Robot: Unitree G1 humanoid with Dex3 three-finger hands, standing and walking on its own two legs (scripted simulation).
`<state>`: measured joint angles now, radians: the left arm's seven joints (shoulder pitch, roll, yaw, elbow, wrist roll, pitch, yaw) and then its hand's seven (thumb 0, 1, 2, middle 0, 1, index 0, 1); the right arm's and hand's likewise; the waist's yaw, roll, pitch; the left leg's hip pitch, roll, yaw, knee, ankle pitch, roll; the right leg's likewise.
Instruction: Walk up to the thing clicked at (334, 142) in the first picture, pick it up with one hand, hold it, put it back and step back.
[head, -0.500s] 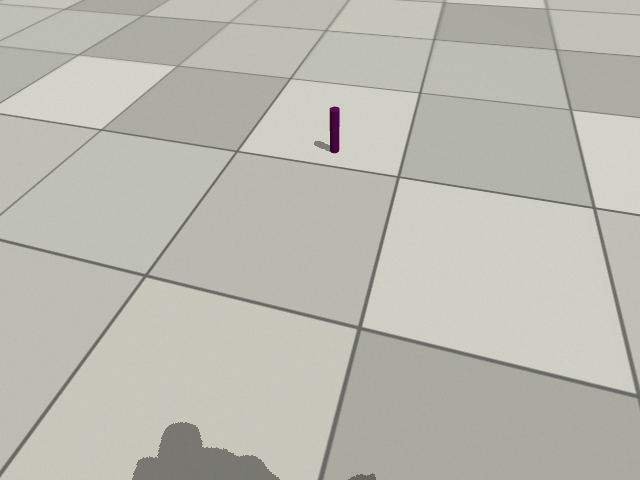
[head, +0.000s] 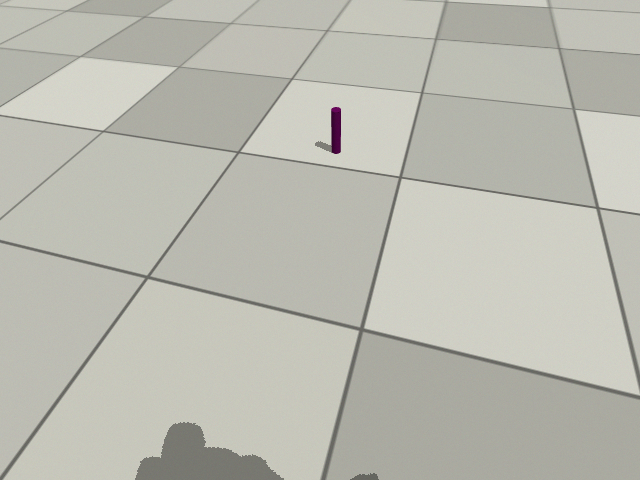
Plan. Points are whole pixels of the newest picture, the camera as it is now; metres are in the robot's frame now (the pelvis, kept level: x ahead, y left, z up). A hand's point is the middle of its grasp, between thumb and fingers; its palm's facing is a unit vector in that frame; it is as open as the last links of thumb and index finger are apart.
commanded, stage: stand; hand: left
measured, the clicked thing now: (336, 131) +1.86 -0.06 -0.66
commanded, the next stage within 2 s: walk up in 0.62 s
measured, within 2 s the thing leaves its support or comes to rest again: neither
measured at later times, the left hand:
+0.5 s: hand out of the picture +0.08 +0.25 -0.15, palm faces -0.03 -0.94 -0.34, open 7.4 cm
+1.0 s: hand (184, 475) +0.19 +0.22 -0.13, palm faces -0.07 -0.89 -0.45, open 7.4 cm
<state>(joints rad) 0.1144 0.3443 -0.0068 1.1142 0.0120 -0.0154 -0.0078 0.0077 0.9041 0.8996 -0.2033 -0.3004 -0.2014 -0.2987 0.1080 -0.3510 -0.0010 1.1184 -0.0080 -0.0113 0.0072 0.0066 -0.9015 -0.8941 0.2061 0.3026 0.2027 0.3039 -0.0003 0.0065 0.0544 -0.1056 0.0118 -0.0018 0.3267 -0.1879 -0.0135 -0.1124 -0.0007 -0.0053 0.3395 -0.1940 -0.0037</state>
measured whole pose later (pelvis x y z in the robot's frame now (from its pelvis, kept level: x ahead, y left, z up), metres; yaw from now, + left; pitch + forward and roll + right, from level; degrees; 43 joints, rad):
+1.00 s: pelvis +0.09 -0.08 -0.03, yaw -5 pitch -2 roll +0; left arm 0.23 0.45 0.10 0.96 0.04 -0.07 -0.09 0.01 0.91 0.90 -0.20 -0.30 -0.20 -0.30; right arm 0.25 -0.48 -0.10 1.03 -0.04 -0.01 0.06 0.01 -0.90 -0.89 0.21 0.30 0.20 0.30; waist 0.01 0.07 0.01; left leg -0.23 0.09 -0.03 0.93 -0.49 0.03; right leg -0.32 -0.03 -0.08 0.65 -0.29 -0.02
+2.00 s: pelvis +0.61 -0.19 -0.01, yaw -7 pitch -1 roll +0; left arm 0.30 0.39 0.04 0.89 0.00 -0.11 -0.06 0.01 0.90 0.90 -0.21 -0.30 -0.20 -0.30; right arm 0.24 -0.44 -0.06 0.91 -0.01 -0.05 0.08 0.01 -0.90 -0.89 0.20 0.30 0.20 0.30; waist 0.02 0.08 0.05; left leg -0.53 0.06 -0.03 0.97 -0.26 0.00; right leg -0.17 -0.04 -0.12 0.46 -0.26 -0.03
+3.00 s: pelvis +1.05 -0.22 -0.01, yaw -6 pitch -2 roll -1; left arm 0.32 0.42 0.05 0.88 0.02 -0.09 -0.06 0.01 0.90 0.90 -0.21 -0.30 -0.21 -0.30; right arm 0.27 -0.44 -0.07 0.90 -0.03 -0.03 0.10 0.01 -0.90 -0.89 0.21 0.30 0.20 0.30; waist 0.03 0.04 0.05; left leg -0.46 0.10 0.02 0.67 -0.24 0.00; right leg -0.16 -0.04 -0.10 0.48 -0.28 -0.01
